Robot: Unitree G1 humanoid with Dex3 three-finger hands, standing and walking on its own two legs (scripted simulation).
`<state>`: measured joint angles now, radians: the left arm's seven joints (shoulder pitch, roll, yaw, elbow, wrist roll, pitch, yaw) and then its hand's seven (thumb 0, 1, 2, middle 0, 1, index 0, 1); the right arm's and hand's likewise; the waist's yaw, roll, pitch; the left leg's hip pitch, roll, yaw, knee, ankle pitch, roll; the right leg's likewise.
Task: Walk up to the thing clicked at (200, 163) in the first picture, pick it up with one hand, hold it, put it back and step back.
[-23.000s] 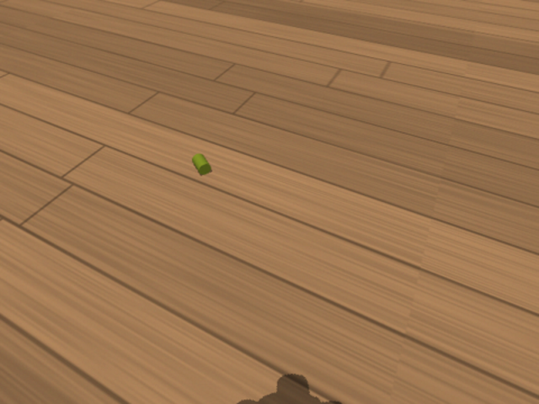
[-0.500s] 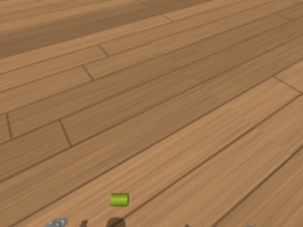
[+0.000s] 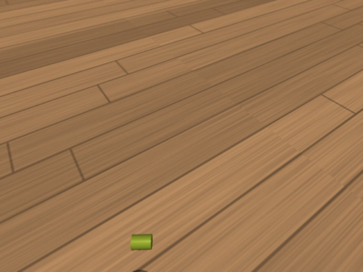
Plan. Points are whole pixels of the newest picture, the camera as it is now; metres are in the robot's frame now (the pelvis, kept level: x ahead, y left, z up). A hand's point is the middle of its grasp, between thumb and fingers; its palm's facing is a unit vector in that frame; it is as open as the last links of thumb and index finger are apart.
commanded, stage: walk up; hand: left
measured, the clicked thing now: (141, 241) +0.41 +0.22 -0.75
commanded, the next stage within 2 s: none
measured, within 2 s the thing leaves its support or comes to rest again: neither
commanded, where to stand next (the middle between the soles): +0.01 -0.01 m, yaw -1 degrees
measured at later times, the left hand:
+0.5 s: hand out of the picture +0.06 +0.24 -0.16, palm faces -0.01 -0.95 -0.32, open 7.3 cm
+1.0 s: hand out of the picture +0.07 +0.26 -0.17, palm faces -0.02 -0.93 -0.36, open 7.3 cm
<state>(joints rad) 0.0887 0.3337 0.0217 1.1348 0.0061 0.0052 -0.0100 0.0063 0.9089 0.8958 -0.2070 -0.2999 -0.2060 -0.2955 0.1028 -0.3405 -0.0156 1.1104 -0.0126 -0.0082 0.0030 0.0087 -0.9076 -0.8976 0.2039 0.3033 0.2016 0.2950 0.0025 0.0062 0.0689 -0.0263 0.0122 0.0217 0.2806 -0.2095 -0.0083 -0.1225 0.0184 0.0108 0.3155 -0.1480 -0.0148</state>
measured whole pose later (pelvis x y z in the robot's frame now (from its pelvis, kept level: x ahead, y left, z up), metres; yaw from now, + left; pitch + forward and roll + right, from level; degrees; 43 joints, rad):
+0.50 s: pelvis -0.01 +0.00 +0.00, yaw -1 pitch -2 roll +0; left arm 0.11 0.33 0.02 1.14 0.01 0.00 -0.02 0.01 0.91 0.90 -0.21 -0.30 -0.21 -0.30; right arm 0.13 -0.34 -0.02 1.12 -0.02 -0.01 0.00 0.01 -0.91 -0.90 0.20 0.30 0.20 0.29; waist 0.00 0.00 0.05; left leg -0.06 0.01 0.03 0.29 -0.20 -0.01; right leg -0.15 0.02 0.02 0.32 -0.12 -0.02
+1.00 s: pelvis -0.05 +0.00 -0.02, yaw -1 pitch -2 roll +1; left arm 0.03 0.39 0.06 0.99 0.01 0.07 -0.02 0.01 0.91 0.90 -0.21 -0.30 -0.21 -0.30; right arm 0.07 -0.38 -0.05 1.01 0.00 0.02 -0.01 0.01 -0.91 -0.90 0.21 0.30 0.20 0.30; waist 0.00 -0.02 0.17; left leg -0.25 0.02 0.03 0.54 -0.27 0.00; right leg -0.33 0.02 0.02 0.53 -0.17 -0.03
